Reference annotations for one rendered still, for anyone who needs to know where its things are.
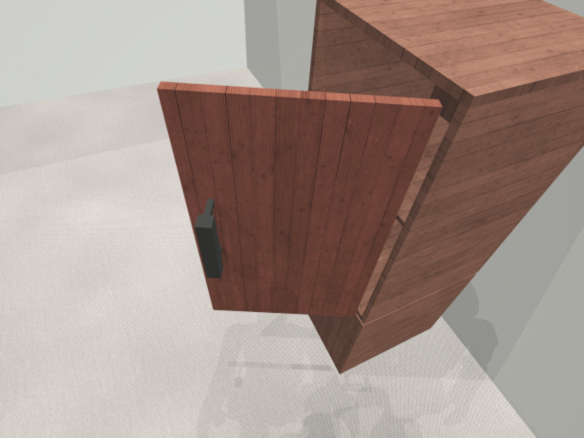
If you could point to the cupboard door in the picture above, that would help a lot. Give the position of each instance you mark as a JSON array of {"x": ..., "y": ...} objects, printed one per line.
[{"x": 306, "y": 187}]

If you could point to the handle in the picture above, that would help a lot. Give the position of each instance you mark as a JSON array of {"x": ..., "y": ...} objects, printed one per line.
[{"x": 207, "y": 237}]

